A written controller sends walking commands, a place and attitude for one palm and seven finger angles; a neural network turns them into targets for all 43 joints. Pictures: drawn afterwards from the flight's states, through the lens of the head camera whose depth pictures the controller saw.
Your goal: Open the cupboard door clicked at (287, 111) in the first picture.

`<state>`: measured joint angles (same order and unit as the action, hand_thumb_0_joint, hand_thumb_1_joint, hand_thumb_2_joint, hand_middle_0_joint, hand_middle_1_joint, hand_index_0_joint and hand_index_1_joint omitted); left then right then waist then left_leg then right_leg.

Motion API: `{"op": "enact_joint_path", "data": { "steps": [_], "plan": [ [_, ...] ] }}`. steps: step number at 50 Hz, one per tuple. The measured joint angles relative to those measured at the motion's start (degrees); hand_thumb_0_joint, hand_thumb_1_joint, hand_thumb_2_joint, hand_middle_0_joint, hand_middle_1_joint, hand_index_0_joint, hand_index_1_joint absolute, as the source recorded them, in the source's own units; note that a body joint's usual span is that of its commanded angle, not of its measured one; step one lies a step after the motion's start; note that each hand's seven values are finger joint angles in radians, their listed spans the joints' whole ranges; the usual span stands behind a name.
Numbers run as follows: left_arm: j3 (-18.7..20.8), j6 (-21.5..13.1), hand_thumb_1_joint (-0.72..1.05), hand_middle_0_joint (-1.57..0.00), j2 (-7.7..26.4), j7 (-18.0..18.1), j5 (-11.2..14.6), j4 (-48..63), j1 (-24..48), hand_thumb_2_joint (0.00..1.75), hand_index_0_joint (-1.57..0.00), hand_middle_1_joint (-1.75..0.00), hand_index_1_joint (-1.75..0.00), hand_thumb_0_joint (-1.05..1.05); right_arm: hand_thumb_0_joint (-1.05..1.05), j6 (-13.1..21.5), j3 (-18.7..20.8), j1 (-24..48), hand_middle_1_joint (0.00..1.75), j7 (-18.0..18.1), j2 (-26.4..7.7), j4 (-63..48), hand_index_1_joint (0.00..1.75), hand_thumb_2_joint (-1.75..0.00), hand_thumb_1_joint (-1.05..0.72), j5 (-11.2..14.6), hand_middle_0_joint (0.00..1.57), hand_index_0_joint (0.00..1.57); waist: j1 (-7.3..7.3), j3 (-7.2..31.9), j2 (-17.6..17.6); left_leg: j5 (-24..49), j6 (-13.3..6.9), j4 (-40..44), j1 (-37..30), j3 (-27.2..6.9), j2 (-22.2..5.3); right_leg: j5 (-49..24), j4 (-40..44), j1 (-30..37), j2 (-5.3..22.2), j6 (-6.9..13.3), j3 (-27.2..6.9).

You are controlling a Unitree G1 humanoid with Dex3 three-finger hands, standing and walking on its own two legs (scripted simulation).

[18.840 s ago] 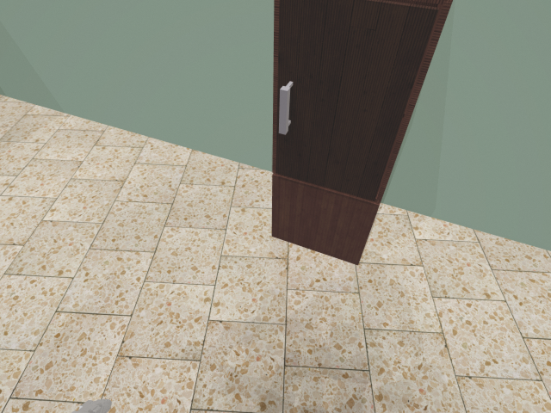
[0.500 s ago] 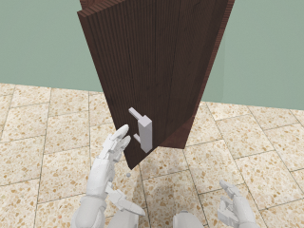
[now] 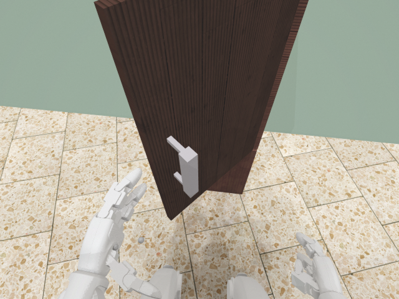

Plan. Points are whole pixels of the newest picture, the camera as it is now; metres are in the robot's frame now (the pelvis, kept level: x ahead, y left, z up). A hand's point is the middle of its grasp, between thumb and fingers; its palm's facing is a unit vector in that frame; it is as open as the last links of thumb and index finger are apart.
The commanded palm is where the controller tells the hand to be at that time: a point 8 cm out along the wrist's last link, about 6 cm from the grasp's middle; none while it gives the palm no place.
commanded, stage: draw the hand back to the body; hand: left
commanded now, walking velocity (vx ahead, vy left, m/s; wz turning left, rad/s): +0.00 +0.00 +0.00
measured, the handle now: (182, 167) +0.35 +0.06 +0.06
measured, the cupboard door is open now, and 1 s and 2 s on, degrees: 50 50 50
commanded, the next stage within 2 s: step back with the hand held close in 1.48 s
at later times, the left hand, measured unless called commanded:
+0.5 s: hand (60, 230) +0.20 +0.19 +0.16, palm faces +0.04 -0.98 -0.21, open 15.7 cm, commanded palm +0.17 +0.24 +0.18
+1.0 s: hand out of the picture +0.22 +0.27 +0.25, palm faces +0.39 -0.83 -0.41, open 10.3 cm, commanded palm +0.17 +0.32 +0.27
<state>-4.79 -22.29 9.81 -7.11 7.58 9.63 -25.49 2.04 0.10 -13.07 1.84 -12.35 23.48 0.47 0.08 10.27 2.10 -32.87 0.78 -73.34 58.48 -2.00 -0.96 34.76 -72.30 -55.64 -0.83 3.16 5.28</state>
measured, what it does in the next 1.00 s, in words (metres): rises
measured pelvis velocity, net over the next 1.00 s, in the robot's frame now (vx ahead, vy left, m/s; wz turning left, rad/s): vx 0.03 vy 0.03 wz -0.01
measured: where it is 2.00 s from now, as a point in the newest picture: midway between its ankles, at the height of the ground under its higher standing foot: outside the picture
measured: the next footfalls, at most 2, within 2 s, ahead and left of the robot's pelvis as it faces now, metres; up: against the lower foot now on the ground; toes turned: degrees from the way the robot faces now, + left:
none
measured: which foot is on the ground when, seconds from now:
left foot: down 0.00-1.00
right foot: down 0.00-1.00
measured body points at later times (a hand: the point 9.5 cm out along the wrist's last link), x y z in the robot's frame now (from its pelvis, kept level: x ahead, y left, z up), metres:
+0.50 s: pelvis +0.02 +0.02 +0.06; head +0.02 +0.01 +0.51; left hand +0.19 +0.24 +0.17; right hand +0.20 -0.22 +0.00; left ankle +0.02 +0.13 -0.63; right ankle +0.00 -0.09 -0.63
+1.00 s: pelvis +0.03 +0.03 +0.11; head +0.01 +0.01 +0.55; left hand +0.19 +0.31 +0.27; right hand +0.22 -0.19 +0.03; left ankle +0.02 +0.13 -0.63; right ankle +0.00 -0.09 -0.63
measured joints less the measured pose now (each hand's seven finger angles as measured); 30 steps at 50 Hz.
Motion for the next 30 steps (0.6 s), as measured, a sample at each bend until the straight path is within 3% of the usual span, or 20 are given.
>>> {"op": "enact_joint_path", "data": {
  "steps": [6,12,21,25,30],
  "plan": [
    [3.56,3.95,-0.49,-0.16,1.89,0.34,2.12,5.53,-3.09,0.3,-0.15,-0.3,-0.3,-0.02,0.01,-1.08,-0.67,-1.9,0.3,0.61,0.64,-0.3,0.3,-0.9,-0.9,1.14,0.2,0.2,0.12,0.15,0.99,1.41,-0.19,4.92,-6.17,0.16,0.03,-1.65,5.21,6.23,-0.11,-0.42,-0.25],
    [6.04,6.35,-0.49,-0.15,2.32,-2.41,4.35,5.62,-6.39,0.3,-0.15,-0.3,-0.3,-0.01,0.01,-0.88,-1.56,-3.47,0.3,1.35,-0.25,-0.78,0.3,-0.9,-0.9,1.65,0.2,0.2,0.53,0.58,1.22,3.26,-0.57,10.22,-11.95,0.06,0.27,-3.68,10.99,12.32,-0.02,-0.87,-0.21],
    [9.35,6.42,-0.46,-0.16,5.55,-5.14,7.24,8.46,-8.0,0.31,-0.15,-0.3,-0.3,-0.01,0.01,1.42,-1.12,-3.3,0.3,2.03,-1.43,-0.7,0.3,-0.9,-0.9,2.32,0.2,0.2,0.2,-0.54,0.62,4.04,-0.98,13.23,-17.07,-0.26,0.03,-5.24,15.4,18.09,-0.42,-1.24,0.02],
    [9.45,12.84,-0.39,-0.16,7.49,3.93,0.55,12.81,-8.97,0.34,-0.16,-0.3,-0.3,-0.01,0.01,0.39,-1.41,-3.56,0.3,3.66,-0.73,-0.48,0.3,-0.9,-0.9,2.03,0.2,0.2,-0.79,-0.34,0.54,5.24,-1.16,17.1,-21.25,0.57,0.1,-6.68,19.18,21.96,-0.38,-1.61,-0.85],
    [8.43,18.68,-0.25,-0.16,6.97,10.92,-3.53,15.03,-11.03,0.4,-0.16,-0.3,-0.3,-0.01,0.01,-0.23,-2.35,-3.48,0.3,4.47,-0.19,-0.07,0.3,-0.9,-0.9,1.56,0.2,0.2,-1.19,-1.43,1.63,7.34,-1.95,22.6,-26.73,1.46,0.61,-8.96,24.6,27.21,0.05,-2.3,-1.74]
  ]
}}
